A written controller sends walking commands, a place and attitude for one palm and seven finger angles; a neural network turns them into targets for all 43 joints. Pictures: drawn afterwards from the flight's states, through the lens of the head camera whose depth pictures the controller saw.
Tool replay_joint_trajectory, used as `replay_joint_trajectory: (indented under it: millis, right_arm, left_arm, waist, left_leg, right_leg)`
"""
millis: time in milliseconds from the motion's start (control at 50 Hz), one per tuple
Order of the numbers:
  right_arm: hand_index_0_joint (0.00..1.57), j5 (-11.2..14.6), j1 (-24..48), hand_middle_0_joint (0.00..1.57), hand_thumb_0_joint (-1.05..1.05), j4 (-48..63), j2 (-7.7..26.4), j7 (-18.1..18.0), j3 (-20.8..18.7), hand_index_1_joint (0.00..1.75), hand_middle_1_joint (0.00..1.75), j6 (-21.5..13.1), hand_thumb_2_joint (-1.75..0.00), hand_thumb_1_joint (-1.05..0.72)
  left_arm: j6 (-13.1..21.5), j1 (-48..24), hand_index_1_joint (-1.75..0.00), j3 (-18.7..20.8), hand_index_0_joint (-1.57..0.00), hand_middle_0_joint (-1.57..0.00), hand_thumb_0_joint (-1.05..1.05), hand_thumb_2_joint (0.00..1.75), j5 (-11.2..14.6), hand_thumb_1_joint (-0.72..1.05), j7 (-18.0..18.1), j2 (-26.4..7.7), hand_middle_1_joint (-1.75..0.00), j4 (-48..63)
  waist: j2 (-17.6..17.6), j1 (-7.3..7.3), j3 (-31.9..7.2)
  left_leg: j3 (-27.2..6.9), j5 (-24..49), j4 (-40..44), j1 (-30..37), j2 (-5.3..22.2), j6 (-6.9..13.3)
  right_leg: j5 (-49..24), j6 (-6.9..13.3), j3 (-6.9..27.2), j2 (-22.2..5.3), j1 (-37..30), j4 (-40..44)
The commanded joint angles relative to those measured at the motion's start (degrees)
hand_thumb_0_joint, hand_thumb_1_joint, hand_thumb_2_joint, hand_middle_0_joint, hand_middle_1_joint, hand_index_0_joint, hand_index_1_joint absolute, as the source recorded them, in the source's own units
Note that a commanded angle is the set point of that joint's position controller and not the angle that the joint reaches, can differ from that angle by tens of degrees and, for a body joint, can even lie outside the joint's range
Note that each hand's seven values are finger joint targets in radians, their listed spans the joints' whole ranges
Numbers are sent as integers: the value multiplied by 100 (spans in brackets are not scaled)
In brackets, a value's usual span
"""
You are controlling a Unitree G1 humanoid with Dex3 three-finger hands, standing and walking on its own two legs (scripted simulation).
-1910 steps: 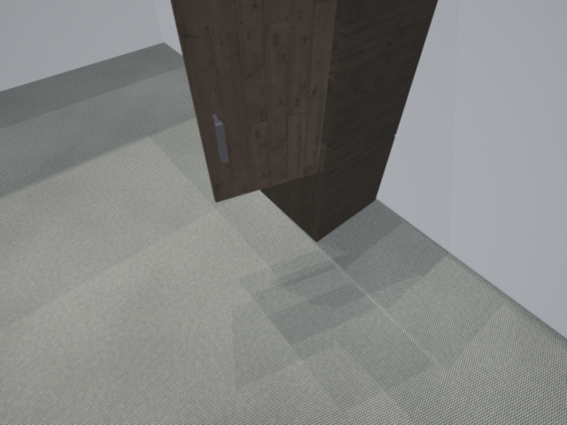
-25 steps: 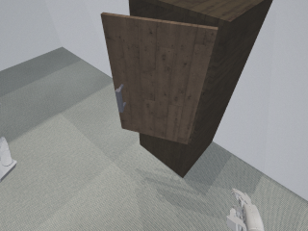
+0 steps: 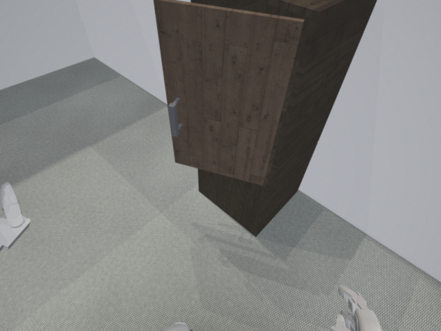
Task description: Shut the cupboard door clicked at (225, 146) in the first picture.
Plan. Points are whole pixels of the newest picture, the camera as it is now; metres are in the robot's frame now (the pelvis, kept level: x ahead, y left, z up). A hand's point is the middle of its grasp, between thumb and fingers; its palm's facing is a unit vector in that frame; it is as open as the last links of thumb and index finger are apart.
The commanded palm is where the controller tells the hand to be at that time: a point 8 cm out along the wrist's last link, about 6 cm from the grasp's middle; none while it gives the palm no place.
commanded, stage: step back with the hand held close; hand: left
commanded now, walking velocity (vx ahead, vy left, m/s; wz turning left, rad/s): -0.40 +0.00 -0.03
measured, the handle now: (176, 117) +0.75 +0.17 -0.07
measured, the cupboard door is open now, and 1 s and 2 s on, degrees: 25 25 25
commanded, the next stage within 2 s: stop stepping back and stand still in 0.14 s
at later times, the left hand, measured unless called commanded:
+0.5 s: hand out of the picture +0.06 +0.32 +0.18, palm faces +0.61 -0.72 -0.34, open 7.5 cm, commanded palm -0.01 +0.33 +0.19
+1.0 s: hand out of the picture +0.06 +0.31 +0.17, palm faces +0.50 -0.77 -0.40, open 7.5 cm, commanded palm -0.01 +0.34 +0.19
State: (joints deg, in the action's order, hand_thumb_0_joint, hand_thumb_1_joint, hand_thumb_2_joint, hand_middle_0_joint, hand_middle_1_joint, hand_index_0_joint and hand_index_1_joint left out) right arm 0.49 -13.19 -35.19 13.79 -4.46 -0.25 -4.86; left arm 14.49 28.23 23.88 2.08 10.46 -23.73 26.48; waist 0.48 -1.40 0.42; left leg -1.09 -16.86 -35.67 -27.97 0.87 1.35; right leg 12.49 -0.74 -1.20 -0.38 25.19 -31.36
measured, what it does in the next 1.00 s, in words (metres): walks backwards: right foot, then left foot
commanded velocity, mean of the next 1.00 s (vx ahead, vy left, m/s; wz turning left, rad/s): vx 0.02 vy -0.03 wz -0.03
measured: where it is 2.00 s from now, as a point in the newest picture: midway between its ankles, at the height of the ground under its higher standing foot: outside the picture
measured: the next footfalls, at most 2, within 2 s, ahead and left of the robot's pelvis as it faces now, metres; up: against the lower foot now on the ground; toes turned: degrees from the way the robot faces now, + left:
right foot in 0.12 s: +0.07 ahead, -0.12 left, +0.00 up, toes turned +8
left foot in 0.36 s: -0.06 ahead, +0.15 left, +0.00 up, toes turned +8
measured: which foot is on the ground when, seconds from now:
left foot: down 0.00-0.18, up 0.20-0.34, down 0.36-1.00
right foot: down 0.00-0.02, up 0.04-0.10, down 0.12-0.36, up 0.38-0.60, down 0.62-1.00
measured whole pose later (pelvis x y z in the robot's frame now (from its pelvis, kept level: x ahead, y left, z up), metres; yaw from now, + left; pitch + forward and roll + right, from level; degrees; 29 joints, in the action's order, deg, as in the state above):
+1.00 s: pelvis -0.14 +0.03 +0.01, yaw +2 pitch +0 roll +1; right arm -0.3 -15.8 -38.0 12.0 -5.2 0.3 -6.8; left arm 9.9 29.2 24.7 2.1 10.3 -22.9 25.9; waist -3.4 -1.5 -1.6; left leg 6.6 -12.8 -30.4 -17.5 1.4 1.4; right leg 20.4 0.9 0.1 1.1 11.4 -32.2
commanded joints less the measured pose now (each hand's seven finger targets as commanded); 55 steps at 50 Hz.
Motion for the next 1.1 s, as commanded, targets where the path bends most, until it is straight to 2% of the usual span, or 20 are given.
replay_joint_trajectory:
  millis: [0,80,120,160,180,260,300,320,340,380,520,560,600,620,660,700,780,860,900,1080]
  right_arm:
    - [20,4,618,20,0,1023,684,-127,-280,30,30,-354,-90,-90]
    - [20,1,633,20,0,1060,714,-77,-393,30,30,-531,-90,-90]
    - [20,-1,722,20,0,1062,649,-16,-403,30,30,-508,-90,-90]
    - [20,-40,658,20,0,727,473,123,-416,30,30,-336,-90,-90]
    - [20,-103,731,20,0,659,526,161,-453,30,30,-233,-90,-90]
    - [20,-76,459,20,0,701,366,-20,-180,30,30,-190,-90,-90]
    - [20,-45,349,20,0,574,560,-178,-186,30,30,-282,-90,-90]
    - [20,-62,295,20,0,621,698,-220,-203,30,30,-377,-90,-90]
    - [20,-55,215,20,0,697,831,-231,-226,30,30,-496,-90,-90]
    - [20,-56,183,20,0,701,562,-217,-299,30,30,-663,-90,-90]
    - [20,-81,555,20,0,796,462,72,-145,30,30,-578,-90,-90]
    - [20,-125,488,20,0,763,458,50,-126,30,30,-450,-90,-90]
    - [20,-173,431,20,0,728,398,39,-129,30,30,-276,-90,-90]
    - [20,-187,411,20,0,650,455,45,-99,30,30,-229,-90,-90]
    - [20,-28,386,20,0,647,408,48,-139,30,30,-231,-90,-90]
    - [20,-15,485,20,0,679,411,13,-117,30,30,-199,-90,-90]
    - [20,-36,552,20,0,585,466,-109,-116,30,30,-316,-90,-90]
    - [20,-17,523,20,0,717,678,-146,-186,30,30,-442,-90,-90]
    - [20,-105,520,20,0,646,559,-151,-113,30,30,-484,-90,-90]
    - [20,-13,300,20,0,696,495,30,-174,30,30,-440,-90,-90]
  left_arm:
    - [452,-78,-30,1154,-20,-20,0,90,0,90,116,-1358,-30,1593]
    - [489,524,-30,1490,-20,-20,0,90,22,90,-7,-1516,-30,1339]
    - [458,658,-30,1426,-20,-20,0,90,4,90,-3,-1433,-30,1094]
    - [261,612,-30,1134,-20,-20,0,90,41,90,108,-1392,-30,882]
    - [117,310,-30,1049,-20,-20,0,90,38,90,166,-1383,-30,1081]
    - [65,-537,-30,630,-20,-20,0,90,-33,90,137,-1156,-30,1242]
    - [110,-1019,-30,439,-20,-20,0,90,-11,90,146,-1066,-30,1159]
    - [186,-1120,-30,357,-20,-20,0,90,-21,90,170,-922,-30,1255]
    - [225,-1259,-30,428,-20,-20,0,90,-87,90,238,-890,-30,1442]
    - [282,-1331,-30,794,-20,-20,0,90,-116,90,246,-1257,-30,1569]
    - [-72,-248,-30,535,-20,-20,0,90,-58,90,79,-866,-30,1690]
    - [-169,-149,-30,648,-20,-20,0,90,-21,90,95,-1043,-30,1468]
    - [-194,-292,-30,794,-20,-20,0,90,44,90,98,-1226,-30,1296]
    - [-128,-528,-30,932,-20,-20,0,90,66,90,136,-1472,-30,1226]
    - [-196,-243,-30,664,-20,-20,0,90,97,90,179,-1038,-30,629]
    - [-199,-227,-30,669,-20,-20,0,90,83,90,190,-1048,-30,668]
    - [-130,-713,-30,451,-20,-20,0,90,30,90,165,-1028,-30,828]
    - [8,-601,-30,597,-20,-20,0,90,17,90,123,-1094,-30,1303]
    - [71,-512,-30,735,-20,-20,0,90,-31,90,80,-1150,-30,1530]
    - [-29,920,-30,1031,-20,-20,0,90,160,90,59,-1053,-30,980]
  waist:
    - [1256,147,-902]
    - [1078,168,-1119]
    - [497,120,-499]
    - [-687,190,-543]
    - [-893,227,-511]
    - [-1347,15,-156]
    - [11,-78,28]
    - [1042,-39,1]
    - [2040,28,-180]
    - [1190,79,-609]
    - [1350,74,-347]
    - [763,36,-334]
    - [-515,14,-271]
    - [-686,44,-289]
    - [-1045,99,-482]
    - [-687,126,-290]
    - [-411,49,37]
    - [822,89,-100]
    - [1293,61,-58]
    - [322,66,-1052]
  left_leg:
    - [-1297,-1932,2252,-1485,1064,468]
    - [-752,-2178,1684,-1702,1072,506]
    - [-227,-2244,613,-1593,529,156]
    - [177,-1208,-1875,62,-33,-366]
    - [2,-1182,-2713,67,-78,-404]
    - [32,-849,-1150,1294,127,-178]
    - [80,-613,677,1639,46,-121]
    - [-456,-1277,1528,1116,568,82]
    - [-1719,-2485,2465,290,1552,482]
    - [-1613,-2209,2424,474,1724,629]
    - [-374,-2625,2325,-54,1102,6]
    - [73,-2205,1460,232,676,-136]
    - [419,-844,-619,244,264,-201]
    - [427,-225,-1038,-20,255,-201]
    - [232,-293,-1408,-504,108,-229]
    - [240,-356,-844,-204,202,-197]
    - [555,82,649,1536,113,-27]
    - [-1099,-625,1778,1884,1267,458]
    - [-1376,-1347,2361,1280,1415,445]
    - [156,1220,1022,1396,659,-86]
  right_leg:
    - [436,-68,43,455,-2181,-1171]
    - [490,51,380,407,-2594,-1023]
    - [1382,492,1632,-321,-1557,273]
    - [2253,1148,3210,-1875,483,2013]
    - [1840,1328,3267,-2040,628,2154]
    - [837,629,1472,-1022,1206,1381]
    - [1588,247,979,-531,1127,692]
    - [1622,140,779,-171,659,-184]
    - [1344,-66,341,190,8,-1480]
    - [1171,-157,254,286,-196,-2320]
    - [1067,90,-463,497,-1576,-202]
    - [1385,464,117,188,-1446,770]
    - [2037,1185,2244,-1144,-804,1846]
    - [1146,1400,2619,-1652,-1047,2012]
    - [26,1254,2490,-1447,-1818,1568]
    - [-372,1196,1967,-1367,-1593,1334]
    - [1083,655,1017,-756,-374,1269]
    - [614,119,479,50,-199,25]
    - [692,59,121,89,-651,-268]
    - [-1186,234,585,-206,-1706,693]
